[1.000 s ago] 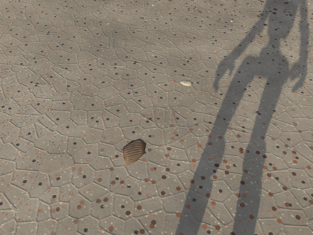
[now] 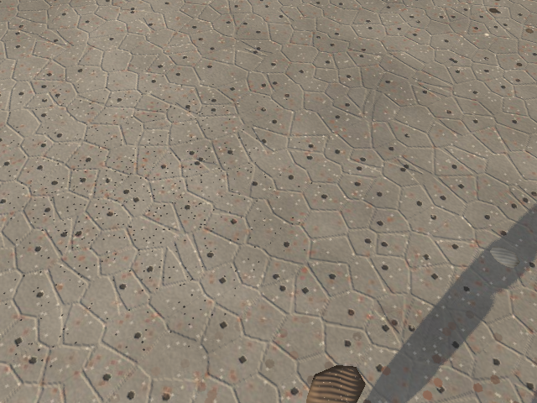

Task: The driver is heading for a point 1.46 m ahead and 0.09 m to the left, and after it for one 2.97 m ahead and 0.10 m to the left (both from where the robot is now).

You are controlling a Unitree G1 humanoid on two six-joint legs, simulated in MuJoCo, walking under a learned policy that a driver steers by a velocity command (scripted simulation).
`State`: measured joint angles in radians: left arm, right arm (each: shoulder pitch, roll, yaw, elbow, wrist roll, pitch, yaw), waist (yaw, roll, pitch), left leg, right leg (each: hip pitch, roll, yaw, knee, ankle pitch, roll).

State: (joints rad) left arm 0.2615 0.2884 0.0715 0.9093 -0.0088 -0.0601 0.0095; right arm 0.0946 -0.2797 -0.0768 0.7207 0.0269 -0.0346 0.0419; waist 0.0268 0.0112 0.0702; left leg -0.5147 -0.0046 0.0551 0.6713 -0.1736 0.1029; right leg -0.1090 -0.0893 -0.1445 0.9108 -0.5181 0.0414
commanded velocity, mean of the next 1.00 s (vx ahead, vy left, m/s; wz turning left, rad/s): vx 0.50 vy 0.00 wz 0.36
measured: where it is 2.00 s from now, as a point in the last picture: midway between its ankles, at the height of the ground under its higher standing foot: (225, 181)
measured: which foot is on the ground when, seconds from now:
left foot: down 0.00-0.44, up 0.46-0.92, down 0.94-1.00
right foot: up 0.00-0.42, down 0.44-0.94, up 0.96-1.00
